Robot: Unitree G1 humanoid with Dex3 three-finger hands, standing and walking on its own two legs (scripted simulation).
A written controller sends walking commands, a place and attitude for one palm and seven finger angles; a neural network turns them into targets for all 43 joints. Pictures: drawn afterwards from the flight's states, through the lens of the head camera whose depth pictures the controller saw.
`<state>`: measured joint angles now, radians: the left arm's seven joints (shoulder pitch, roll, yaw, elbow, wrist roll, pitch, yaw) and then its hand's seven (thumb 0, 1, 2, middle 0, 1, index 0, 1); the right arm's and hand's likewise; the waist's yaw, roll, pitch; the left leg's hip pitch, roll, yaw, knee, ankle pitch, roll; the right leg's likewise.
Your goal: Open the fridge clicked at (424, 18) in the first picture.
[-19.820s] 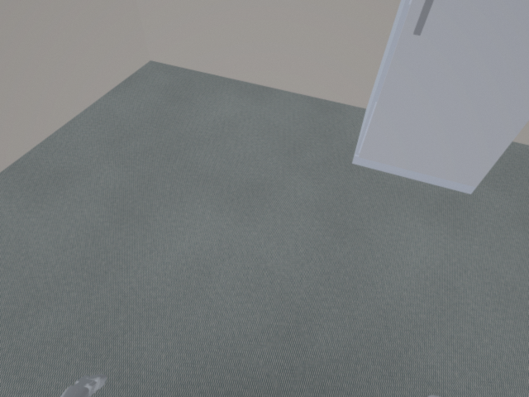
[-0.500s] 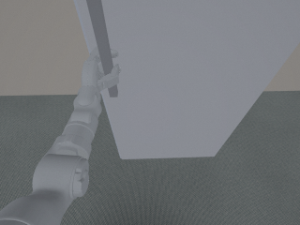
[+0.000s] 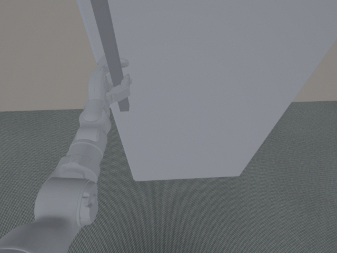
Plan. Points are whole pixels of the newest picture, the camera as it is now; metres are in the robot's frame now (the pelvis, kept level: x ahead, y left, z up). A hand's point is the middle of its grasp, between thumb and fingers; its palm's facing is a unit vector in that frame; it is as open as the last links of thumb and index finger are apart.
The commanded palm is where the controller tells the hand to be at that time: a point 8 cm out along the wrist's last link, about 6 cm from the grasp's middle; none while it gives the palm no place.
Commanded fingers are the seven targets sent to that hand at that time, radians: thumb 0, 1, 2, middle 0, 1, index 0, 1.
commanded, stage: grip the handle and tug to test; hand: left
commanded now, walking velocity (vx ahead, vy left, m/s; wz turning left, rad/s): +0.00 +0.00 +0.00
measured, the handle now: (106, 20) +0.53 +0.10 +0.27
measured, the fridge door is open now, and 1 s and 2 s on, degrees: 0 9 40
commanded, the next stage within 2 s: pull the door a little, standing still in 0.18 s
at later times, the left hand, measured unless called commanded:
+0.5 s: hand (125, 88) +0.47 +0.08 +0.13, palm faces -0.02 -1.00 +0.01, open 6.0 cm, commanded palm +0.42 +0.14 +0.13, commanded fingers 0.00 0.90 0.90 -0.45 -1.40 -0.45 -1.40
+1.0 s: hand (127, 115) +0.39 +0.07 +0.13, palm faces -0.14 -0.98 -0.11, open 6.6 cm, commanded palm +0.37 +0.13 +0.12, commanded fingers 0.00 0.90 0.90 -0.45 -1.40 -0.45 -1.40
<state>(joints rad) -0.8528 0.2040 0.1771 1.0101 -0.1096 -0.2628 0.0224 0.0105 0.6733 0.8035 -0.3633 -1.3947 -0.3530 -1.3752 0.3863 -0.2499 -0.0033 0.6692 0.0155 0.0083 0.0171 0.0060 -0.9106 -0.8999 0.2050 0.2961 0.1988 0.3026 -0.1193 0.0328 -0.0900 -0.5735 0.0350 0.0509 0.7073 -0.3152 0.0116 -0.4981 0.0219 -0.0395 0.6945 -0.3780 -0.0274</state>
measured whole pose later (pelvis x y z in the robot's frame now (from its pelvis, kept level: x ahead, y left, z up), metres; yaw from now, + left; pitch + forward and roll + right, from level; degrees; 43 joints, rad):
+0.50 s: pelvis +0.04 +0.00 +0.01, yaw +0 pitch +10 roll +0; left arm -0.61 0.13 0.12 0.63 -0.12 -0.11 0.04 0.01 0.70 0.77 -0.32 -1.40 -0.33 -1.36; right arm 0.32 -0.24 -0.02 0.62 0.02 0.05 0.02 0.01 -0.91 -0.90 0.20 0.30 0.20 0.30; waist -0.07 0.03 -0.10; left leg -0.47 0.03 0.05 0.65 -0.34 0.01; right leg -0.39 0.02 -0.03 0.63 -0.39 -0.03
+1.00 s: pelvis +0.12 -0.01 +0.03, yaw -5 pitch +6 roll +1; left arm 0.20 0.16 -0.08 -0.20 -0.09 -0.06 0.01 -0.01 0.63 0.75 -0.30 -1.34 -0.28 -1.34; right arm 0.22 -0.23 0.02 0.50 0.01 0.07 -0.02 0.01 -0.91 -0.90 0.20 0.30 0.20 0.30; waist -0.01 0.04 -0.07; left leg -0.25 0.00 0.00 0.62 -0.25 0.02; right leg -0.18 0.00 -0.07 0.56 -0.30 0.00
